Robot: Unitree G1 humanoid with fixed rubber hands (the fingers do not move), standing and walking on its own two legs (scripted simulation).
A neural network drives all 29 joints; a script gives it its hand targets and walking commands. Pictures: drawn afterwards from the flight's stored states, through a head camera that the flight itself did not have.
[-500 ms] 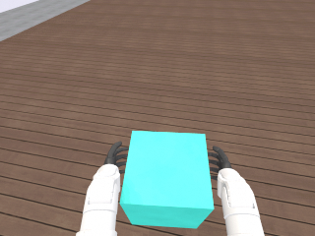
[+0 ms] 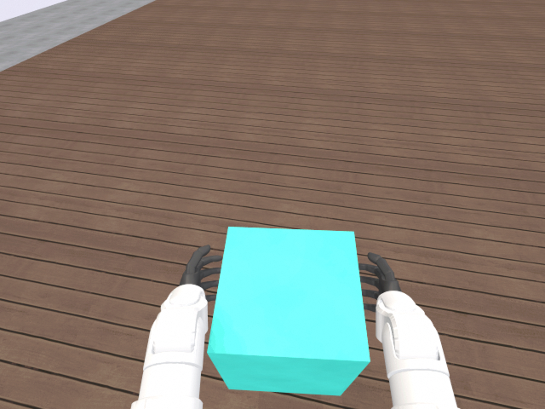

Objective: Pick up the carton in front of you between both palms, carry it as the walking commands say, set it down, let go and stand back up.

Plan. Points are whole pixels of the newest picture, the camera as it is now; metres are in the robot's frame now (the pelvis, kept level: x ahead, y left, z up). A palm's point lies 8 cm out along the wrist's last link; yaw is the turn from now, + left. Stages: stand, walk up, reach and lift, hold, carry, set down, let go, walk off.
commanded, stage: carry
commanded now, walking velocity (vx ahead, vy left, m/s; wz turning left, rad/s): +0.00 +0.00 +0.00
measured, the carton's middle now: (287, 315) +0.31 +0.00 -0.06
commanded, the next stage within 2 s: hold in 0.48 s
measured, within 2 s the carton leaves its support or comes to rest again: neither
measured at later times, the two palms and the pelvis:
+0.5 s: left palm (192, 300) +0.28 +0.15 +0.05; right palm (392, 308) +0.27 -0.15 +0.04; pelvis -0.01 +0.00 +0.00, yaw +0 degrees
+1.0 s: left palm (191, 304) +0.27 +0.14 +0.06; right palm (403, 324) +0.24 -0.16 +0.05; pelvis -0.03 +0.01 +0.00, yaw -3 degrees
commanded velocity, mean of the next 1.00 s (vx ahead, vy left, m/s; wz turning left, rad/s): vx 0.00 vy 0.00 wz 0.00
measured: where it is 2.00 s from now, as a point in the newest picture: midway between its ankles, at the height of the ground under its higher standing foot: outside the picture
